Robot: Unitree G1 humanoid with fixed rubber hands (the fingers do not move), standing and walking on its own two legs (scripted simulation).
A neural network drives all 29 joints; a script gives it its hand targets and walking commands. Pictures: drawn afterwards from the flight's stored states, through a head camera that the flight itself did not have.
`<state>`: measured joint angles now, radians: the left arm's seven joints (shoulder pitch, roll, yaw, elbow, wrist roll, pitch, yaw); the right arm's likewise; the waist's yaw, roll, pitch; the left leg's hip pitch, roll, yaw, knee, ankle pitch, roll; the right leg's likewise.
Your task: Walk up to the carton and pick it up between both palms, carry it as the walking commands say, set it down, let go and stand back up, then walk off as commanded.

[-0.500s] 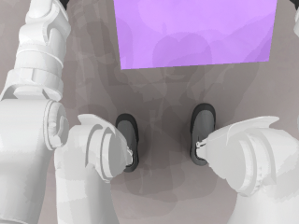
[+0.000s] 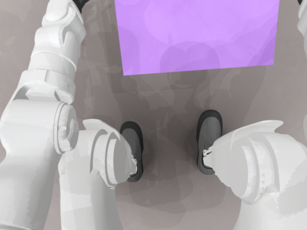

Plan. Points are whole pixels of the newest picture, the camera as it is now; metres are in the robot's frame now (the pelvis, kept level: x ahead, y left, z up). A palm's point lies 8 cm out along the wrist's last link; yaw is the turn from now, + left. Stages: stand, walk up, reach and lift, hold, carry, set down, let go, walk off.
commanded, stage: reach and lift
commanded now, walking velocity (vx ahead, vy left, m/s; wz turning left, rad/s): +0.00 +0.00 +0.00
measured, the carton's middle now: (189, 3) +0.54 -0.07 -0.25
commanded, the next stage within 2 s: none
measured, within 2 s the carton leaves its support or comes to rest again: leaves its support in 1.30 s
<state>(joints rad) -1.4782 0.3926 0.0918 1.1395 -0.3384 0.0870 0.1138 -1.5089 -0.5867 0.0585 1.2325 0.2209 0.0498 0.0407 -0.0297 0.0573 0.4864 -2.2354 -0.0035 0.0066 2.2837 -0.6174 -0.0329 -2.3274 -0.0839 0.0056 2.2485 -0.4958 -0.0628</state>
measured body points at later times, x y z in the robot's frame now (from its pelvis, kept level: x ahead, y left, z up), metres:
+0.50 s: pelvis +0.00 +0.00 +0.00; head +0.37 -0.05 +0.24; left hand +0.57 +0.12 -0.18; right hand +0.54 -0.25 -0.20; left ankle +0.11 +0.13 -0.31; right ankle +0.13 -0.12 -0.31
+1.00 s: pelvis +0.00 +0.00 +0.00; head +0.37 -0.05 +0.24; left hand +0.57 +0.12 -0.18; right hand +0.54 -0.25 -0.20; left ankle +0.11 +0.13 -0.31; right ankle +0.13 -0.12 -0.31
